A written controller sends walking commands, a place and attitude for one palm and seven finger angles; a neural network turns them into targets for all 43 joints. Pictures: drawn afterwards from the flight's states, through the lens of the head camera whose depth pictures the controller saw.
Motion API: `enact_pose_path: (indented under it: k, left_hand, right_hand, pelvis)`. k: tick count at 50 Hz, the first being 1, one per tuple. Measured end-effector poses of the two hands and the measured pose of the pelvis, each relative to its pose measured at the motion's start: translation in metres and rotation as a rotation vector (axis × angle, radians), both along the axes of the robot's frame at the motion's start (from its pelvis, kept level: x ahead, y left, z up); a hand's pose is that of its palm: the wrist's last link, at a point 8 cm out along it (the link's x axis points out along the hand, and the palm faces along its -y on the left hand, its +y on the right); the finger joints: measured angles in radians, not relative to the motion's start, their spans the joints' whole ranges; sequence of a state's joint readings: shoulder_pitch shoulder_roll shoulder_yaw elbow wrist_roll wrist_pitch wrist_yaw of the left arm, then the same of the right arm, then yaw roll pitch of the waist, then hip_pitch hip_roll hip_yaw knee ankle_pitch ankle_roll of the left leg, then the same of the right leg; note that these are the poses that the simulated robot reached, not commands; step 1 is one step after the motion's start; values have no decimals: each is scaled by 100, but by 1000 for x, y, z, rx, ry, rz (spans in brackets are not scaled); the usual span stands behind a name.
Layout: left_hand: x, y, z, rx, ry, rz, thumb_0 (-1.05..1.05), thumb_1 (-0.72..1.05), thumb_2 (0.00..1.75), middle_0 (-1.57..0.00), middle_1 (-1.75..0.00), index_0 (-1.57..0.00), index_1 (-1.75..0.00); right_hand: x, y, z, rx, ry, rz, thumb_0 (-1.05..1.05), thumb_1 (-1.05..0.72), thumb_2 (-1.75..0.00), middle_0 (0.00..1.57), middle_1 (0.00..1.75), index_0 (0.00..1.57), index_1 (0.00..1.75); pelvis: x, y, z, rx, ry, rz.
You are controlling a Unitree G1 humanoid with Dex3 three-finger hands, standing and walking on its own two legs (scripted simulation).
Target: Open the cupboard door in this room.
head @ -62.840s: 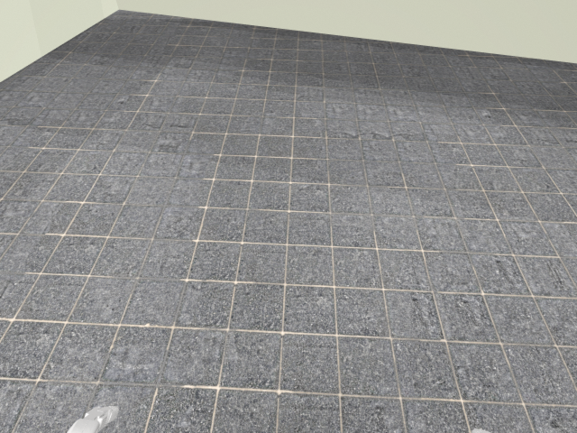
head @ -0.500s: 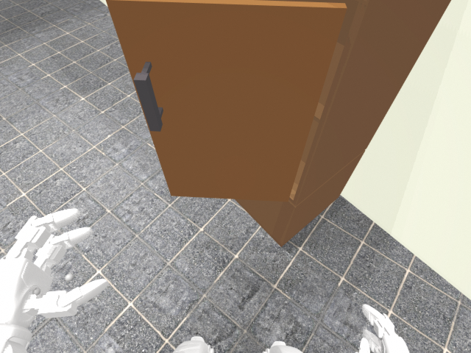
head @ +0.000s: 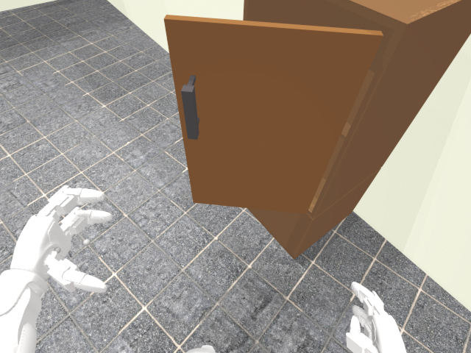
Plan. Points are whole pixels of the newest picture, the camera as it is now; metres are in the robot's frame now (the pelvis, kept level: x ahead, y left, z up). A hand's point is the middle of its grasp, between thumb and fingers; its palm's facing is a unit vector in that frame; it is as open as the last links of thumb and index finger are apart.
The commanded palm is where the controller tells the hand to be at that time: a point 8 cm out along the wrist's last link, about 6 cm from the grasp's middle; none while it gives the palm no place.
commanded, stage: raise the hand with hooked fingers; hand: left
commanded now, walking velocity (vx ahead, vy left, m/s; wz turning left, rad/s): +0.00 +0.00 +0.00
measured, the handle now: (192, 107) +0.58 +0.14 +0.08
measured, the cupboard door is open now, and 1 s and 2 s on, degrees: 47 47 47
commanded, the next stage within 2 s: move the hooked fingers beside the handle in 0.70 s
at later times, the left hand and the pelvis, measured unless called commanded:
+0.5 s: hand (86, 209) +0.31 +0.26 +0.09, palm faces -0.01 -1.00 -0.03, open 13.9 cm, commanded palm +0.28 +0.31 +0.09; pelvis +0.01 -0.01 +0.01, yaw -1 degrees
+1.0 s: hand (101, 205) +0.31 +0.24 +0.09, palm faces +0.02 -1.00 -0.03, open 13.9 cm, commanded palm +0.30 +0.29 +0.09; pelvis +0.00 -0.04 +0.01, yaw +0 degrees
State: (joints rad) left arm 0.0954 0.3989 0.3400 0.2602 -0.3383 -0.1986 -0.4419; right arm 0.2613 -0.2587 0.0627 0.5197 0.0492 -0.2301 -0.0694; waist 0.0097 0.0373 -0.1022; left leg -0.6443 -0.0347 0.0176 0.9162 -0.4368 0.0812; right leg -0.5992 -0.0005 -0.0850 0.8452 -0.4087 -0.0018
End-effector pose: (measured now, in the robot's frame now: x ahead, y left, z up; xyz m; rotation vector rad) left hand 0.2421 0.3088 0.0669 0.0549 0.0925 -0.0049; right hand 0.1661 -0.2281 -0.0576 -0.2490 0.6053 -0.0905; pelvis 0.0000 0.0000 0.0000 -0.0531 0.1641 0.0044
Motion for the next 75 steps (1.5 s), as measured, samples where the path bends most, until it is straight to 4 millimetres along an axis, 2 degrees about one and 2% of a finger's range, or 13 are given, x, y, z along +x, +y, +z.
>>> enact_pose_path:
  k: [9,13,16,21,28,35,46,52,58,62,69,75]
  left_hand:
    - [28,20,26,14,-115,15,-1,-49,30,-31,-119,-30,-120]
    - [42,27,28,0,-66,0,-1,-49,30,-30,-120,-30,-120]
    - [47,24,27,-8,-34,-22,-1,-49,30,-30,-120,-30,-120]
    - [46,11,26,-8,-54,-34,-1,-49,30,-30,-120,-30,-120]
    - [40,5,21,-21,-65,10,-1,-49,30,-31,-120,-30,-120]
    - [35,-8,27,-5,-75,-11,-1,-49,30,-31,-120,-30,-120]
    - [36,-15,27,-17,-64,10,-1,-50,30,-31,-120,-31,-120]
    - [58,-14,23,-28,-66,16,-1,-50,30,-31,-120,-31,-120]
    - [89,-23,26,-28,-71,-28,-1,-50,30,-31,-120,-30,-120]
    - [107,-21,23,-47,-54,-24,-1,-49,30,-31,-120,-31,-120]
    - [123,-19,20,-35,-59,-21,-1,-49,30,-30,-120,-30,-120]
    - [139,-23,17,-56,-73,-39,-1,-49,30,-30,-120,-30,-120]
  right_hand:
    - [-9,-4,-1,-41,79,-10,1,-90,-90,20,30,20,31]
    - [-15,-13,-1,-49,103,-41,1,-90,-90,20,30,20,31]
    - [-19,-19,0,-51,110,-58,1,-90,-90,20,30,20,31]
    - [-23,-28,1,-54,121,-63,1,-90,-90,20,30,20,30]
    - [-24,-35,-2,-51,135,-63,1,-90,-90,20,30,20,30]
    - [-20,-40,-2,-34,110,-65,1,-90,-90,20,30,20,30]
    - [-18,-51,-5,-29,97,-61,1,-90,-90,20,30,20,30]
    - [-29,-61,-12,-53,147,-75,1,-90,-90,20,30,20,30]
    - [-49,-70,-18,-61,209,-122,1,-90,-90,20,30,20,30]
    - [-64,-73,-20,-62,254,-156,1,-90,-90,20,30,20,30]
    - [-85,-71,-24,-65,336,-193,1,-90,-90,20,30,20,30]
    - [-89,-63,-26,-67,380,-203,1,-90,-90,20,30,20,30]
  pelvis:
    - [5,3,5,-1,-10,2]
    - [8,3,8,0,-5,0]
    - [11,2,10,2,1,-6]
    - [13,-1,11,8,7,-15]
    - [10,-11,10,14,5,-12]
    - [7,-19,10,16,-6,-9]
    - [2,-32,9,24,-10,-6]
    - [-2,-37,6,24,0,-2]
    - [-1,-37,5,25,21,-15]
    - [2,-35,5,27,36,-28]
    - [7,-29,5,24,59,-39]
    - [11,-22,4,19,71,-36]
